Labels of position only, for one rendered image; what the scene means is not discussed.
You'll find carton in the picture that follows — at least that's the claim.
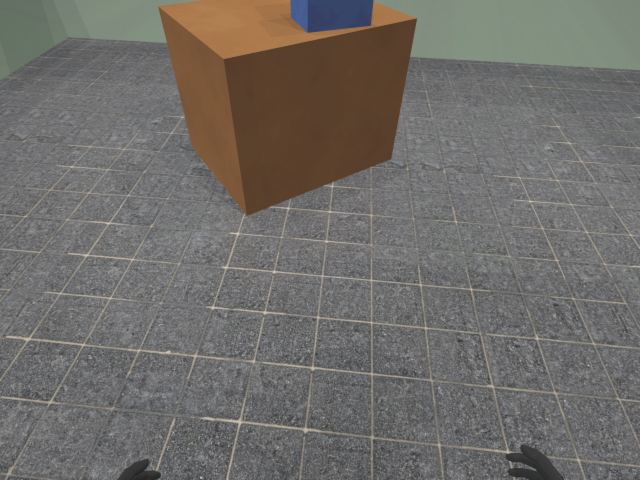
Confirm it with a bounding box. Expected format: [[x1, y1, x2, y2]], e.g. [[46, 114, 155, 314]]
[[290, 0, 374, 33]]

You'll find left robot hand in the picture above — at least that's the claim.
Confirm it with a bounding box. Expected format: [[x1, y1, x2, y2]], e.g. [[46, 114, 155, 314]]
[[117, 459, 161, 480]]

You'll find right robot hand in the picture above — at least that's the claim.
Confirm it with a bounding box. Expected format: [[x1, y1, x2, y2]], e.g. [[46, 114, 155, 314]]
[[506, 444, 564, 480]]

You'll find pedestal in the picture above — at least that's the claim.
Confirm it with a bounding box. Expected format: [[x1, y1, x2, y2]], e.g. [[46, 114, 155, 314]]
[[158, 0, 417, 216]]

